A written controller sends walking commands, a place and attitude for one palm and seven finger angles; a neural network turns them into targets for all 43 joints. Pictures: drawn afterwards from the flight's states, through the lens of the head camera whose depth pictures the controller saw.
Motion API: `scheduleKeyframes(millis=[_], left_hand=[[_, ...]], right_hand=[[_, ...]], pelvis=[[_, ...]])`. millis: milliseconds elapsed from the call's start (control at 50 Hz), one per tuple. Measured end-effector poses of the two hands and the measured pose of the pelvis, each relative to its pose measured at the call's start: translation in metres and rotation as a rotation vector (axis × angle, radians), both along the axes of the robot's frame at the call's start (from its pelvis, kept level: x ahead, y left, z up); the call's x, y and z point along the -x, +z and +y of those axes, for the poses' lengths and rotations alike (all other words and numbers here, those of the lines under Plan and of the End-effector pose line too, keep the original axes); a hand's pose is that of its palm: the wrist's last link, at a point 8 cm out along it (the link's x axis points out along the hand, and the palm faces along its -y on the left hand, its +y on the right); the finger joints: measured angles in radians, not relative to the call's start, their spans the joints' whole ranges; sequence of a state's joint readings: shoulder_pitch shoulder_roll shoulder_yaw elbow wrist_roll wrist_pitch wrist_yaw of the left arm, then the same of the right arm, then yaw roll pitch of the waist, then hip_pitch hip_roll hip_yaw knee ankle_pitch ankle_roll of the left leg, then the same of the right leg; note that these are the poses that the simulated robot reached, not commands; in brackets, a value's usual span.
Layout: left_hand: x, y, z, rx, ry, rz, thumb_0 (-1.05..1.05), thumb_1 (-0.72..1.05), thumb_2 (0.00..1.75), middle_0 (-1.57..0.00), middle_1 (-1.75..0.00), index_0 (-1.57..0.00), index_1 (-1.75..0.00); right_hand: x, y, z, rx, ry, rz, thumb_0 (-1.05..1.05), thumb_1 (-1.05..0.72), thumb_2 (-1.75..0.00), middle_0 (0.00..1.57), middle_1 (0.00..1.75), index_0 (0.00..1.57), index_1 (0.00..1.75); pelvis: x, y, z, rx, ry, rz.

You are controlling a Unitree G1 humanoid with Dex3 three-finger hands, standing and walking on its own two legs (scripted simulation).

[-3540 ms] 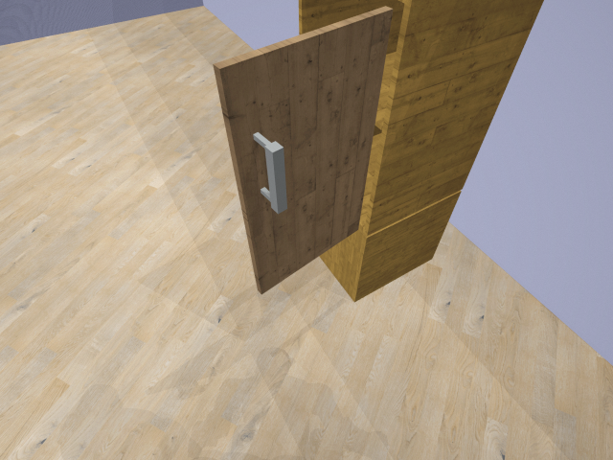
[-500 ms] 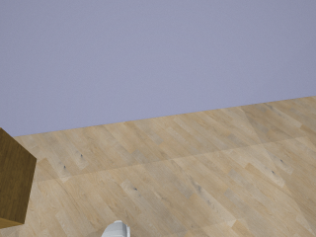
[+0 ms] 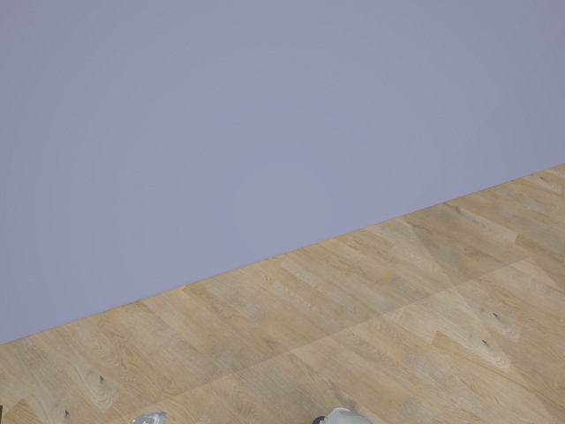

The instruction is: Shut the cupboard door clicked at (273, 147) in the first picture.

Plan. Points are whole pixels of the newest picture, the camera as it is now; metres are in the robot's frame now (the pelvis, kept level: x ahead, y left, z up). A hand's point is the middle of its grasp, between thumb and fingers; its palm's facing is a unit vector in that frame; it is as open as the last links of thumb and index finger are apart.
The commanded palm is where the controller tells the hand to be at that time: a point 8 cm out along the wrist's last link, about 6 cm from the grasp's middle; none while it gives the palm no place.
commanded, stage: walk to a spot facing it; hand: left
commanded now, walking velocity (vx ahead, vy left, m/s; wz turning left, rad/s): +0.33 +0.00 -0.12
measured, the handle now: out of the picture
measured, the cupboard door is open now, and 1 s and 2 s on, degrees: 98 98 98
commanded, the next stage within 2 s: turn to face it in 0.14 s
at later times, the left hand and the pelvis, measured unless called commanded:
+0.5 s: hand (188, 398) +0.19 +0.17 -0.19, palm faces +0.15 -0.98 -0.14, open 7.3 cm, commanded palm none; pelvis +0.21 +0.00 -0.01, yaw +6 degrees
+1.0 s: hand (194, 331) +0.29 +0.17 -0.15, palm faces +0.41 -0.87 -0.26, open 7.3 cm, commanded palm none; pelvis +0.30 -0.05 +0.01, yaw +26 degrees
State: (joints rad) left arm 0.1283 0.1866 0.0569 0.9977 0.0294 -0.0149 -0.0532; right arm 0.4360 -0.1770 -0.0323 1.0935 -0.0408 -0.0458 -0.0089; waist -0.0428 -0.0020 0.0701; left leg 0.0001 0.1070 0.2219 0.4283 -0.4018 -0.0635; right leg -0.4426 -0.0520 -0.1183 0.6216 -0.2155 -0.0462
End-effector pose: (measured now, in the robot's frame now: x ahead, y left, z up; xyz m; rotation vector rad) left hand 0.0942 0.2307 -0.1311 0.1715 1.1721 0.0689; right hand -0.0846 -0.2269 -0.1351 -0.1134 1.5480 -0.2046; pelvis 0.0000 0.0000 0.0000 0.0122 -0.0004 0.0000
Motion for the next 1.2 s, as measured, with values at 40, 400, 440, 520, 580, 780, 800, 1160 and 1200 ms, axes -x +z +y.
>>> scheduleKeyframes(millis=[40, 400, 440, 520, 580, 780, 800, 1160, 1200], left_hand=[[-0.032, -0.006, -0.008, -0.017, -0.001, -0.058, 0.00, 0.91, 0.90, -0.20, -0.30, -0.20, -0.30], [-0.069, -0.017, -0.021, 0.030, 0.164, 0.191, -0.01, 0.93, 0.90, -0.20, -0.30, -0.20, -0.30], [-0.073, -0.029, -0.018, 0.046, 0.196, 0.220, 0.00, 0.92, 0.90, -0.20, -0.30, -0.20, -0.30], [-0.095, -0.033, -0.007, 0.039, 0.235, 0.226, 0.00, 0.92, 0.90, -0.20, -0.30, -0.20, -0.30], [-0.123, -0.024, 0.002, 0.026, 0.270, 0.159, 0.00, 0.92, 0.90, -0.20, -0.30, -0.20, -0.30], [-0.194, 0.010, 0.009, -0.069, 0.338, -0.027, 0.00, 0.91, 0.90, -0.20, -0.30, -0.20, -0.30], [-0.197, 0.012, 0.007, -0.082, 0.348, -0.042, 0.00, 0.91, 0.90, -0.20, -0.30, -0.20, -0.30], [-0.117, -0.018, -0.028, -0.028, 0.624, 0.136, 0.00, 0.91, 0.90, -0.20, -0.30, -0.21, -0.30], [-0.110, -0.020, -0.025, -0.037, 0.654, 0.168, 0.00, 0.91, 0.90, -0.20, -0.30, -0.21, -0.30]], right_hand=[[-0.002, -0.010, -0.007, -0.019, -0.021, 0.064, 0.00, -0.92, -0.90, 0.20, 0.30, 0.20, 0.30], [-0.323, 0.010, -0.015, 0.027, 0.147, -0.277, 0.01, -0.94, -0.90, 0.20, 0.30, 0.20, 0.30], [-0.355, 0.005, -0.010, 0.044, 0.190, -0.310, 0.01, -0.93, -0.90, 0.20, 0.30, 0.20, 0.30], [-0.394, 0.005, -0.001, 0.057, 0.242, -0.333, 0.01, -0.92, -0.90, 0.20, 0.30, 0.20, 0.30], [-0.410, 0.009, 0.004, 0.049, 0.283, -0.313, 0.00, -0.92, -0.90, 0.20, 0.30, 0.20, 0.30], [-0.463, 0.006, -0.013, -0.008, 0.360, -0.282, 0.01, -0.91, -0.90, 0.20, 0.30, 0.20, 0.30], [-0.469, 0.004, -0.018, -0.013, 0.366, -0.280, 0.01, -0.90, -0.90, 0.20, 0.30, 0.20, 0.30], [-0.619, 0.010, 0.016, -0.003, 0.697, -0.382, 0.01, -0.91, -0.90, 0.20, 0.30, 0.20, 0.30], [-0.627, 0.012, 0.025, -0.007, 0.726, -0.396, 0.01, -0.91, -0.90, 0.20, 0.30, 0.20, 0.30]], pelvis=[[-0.020, -0.011, -0.011, -0.013, 0.002, -0.007], [-0.180, 0.005, -0.010, 0.035, 0.068, -0.010], [-0.198, -0.005, -0.001, 0.045, 0.081, -0.017], [-0.216, -0.008, 0.005, 0.037, 0.122, -0.010], [-0.225, -0.002, 0.004, 0.040, 0.159, 0.002], [-0.257, 0.006, -0.025, 0.052, 0.293, 0.031], [-0.262, 0.004, -0.030, 0.047, 0.308, 0.032], [-0.309, -0.011, -0.030, -0.004, 0.564, 0.028], [-0.312, -0.011, -0.032, -0.004, 0.581, 0.026]])
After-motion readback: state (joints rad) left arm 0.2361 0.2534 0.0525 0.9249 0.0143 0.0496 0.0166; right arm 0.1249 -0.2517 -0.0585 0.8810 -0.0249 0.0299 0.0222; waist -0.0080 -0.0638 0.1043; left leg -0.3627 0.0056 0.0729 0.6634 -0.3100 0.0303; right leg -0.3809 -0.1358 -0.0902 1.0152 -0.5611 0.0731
